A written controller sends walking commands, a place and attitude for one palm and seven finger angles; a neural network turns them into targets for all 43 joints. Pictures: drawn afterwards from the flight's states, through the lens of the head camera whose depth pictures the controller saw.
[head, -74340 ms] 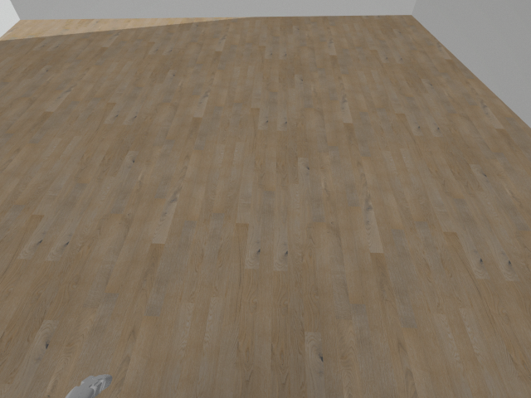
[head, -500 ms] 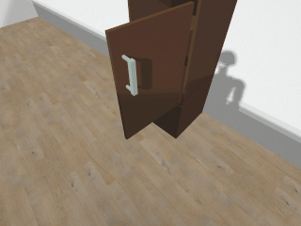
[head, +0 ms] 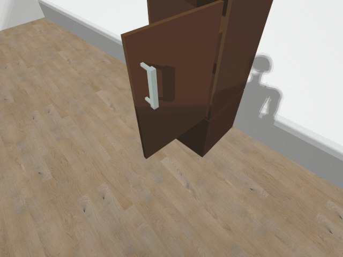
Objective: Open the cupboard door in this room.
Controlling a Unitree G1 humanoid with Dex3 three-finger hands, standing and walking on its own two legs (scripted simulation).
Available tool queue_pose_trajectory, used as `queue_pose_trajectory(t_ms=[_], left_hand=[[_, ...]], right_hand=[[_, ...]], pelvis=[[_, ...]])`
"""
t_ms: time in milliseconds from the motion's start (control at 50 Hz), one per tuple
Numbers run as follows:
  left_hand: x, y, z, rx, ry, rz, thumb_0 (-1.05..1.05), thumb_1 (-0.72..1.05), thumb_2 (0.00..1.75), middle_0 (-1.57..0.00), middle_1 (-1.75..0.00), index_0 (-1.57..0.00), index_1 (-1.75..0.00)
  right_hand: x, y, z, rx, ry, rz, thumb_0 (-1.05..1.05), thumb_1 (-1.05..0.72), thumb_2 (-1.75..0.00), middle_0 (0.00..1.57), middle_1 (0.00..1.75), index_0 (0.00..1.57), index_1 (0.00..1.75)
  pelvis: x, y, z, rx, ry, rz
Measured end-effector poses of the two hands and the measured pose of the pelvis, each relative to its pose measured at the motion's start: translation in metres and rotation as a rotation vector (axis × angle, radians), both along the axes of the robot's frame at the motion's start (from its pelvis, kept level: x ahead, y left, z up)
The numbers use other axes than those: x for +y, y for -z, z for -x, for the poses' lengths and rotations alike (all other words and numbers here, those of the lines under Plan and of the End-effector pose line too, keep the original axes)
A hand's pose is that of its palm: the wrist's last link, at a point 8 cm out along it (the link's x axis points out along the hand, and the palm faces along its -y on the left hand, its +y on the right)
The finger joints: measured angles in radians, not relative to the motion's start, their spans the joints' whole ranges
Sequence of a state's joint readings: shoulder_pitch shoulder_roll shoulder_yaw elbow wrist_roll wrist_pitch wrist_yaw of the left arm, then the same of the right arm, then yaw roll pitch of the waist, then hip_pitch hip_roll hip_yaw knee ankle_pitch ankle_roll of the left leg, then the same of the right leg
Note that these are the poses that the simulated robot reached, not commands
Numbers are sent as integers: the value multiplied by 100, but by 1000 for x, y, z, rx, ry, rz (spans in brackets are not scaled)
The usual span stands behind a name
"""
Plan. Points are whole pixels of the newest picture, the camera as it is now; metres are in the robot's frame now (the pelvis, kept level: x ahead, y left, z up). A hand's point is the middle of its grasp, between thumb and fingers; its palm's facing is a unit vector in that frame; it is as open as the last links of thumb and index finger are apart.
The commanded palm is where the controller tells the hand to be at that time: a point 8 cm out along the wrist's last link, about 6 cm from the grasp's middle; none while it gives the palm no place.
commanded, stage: stand and wait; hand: left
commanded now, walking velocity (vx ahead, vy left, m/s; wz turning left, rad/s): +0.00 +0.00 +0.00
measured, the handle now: (149, 86) +0.60 +0.11 +0.06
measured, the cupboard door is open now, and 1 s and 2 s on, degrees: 84 84 84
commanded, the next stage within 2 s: none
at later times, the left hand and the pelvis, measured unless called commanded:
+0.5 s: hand out of the picture +0.00 +0.16 -0.17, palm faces +0.05 -0.98 -0.19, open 7.4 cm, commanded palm none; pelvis +0.01 -0.01 +0.00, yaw +0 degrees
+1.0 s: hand out of the picture +0.01 +0.15 -0.17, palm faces +0.04 -0.98 -0.20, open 7.4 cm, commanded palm none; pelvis +0.02 -0.02 +0.00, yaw +0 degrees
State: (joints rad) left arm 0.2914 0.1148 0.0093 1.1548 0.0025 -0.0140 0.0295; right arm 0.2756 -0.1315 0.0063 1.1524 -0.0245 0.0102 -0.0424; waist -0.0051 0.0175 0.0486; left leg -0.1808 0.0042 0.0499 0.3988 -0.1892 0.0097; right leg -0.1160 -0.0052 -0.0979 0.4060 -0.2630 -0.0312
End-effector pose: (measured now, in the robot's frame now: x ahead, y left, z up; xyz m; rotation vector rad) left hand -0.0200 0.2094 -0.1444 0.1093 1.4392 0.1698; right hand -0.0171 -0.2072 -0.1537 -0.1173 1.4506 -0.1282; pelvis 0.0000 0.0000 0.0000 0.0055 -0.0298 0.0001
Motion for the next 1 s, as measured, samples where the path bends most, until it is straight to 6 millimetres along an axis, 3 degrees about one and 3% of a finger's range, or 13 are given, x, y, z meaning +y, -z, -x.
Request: queue_pose_trajectory(t_ms=[1000], left_hand=[[-8,-4,-25,-13,11,-22,0,90,90,-20,-29,-20,-30]], right_hand=[[-27,-1,-30,-14,-13,21,0,-91,-90,20,30,20,30]], pelvis=[[-17,-1,-20,7,1,-6]])
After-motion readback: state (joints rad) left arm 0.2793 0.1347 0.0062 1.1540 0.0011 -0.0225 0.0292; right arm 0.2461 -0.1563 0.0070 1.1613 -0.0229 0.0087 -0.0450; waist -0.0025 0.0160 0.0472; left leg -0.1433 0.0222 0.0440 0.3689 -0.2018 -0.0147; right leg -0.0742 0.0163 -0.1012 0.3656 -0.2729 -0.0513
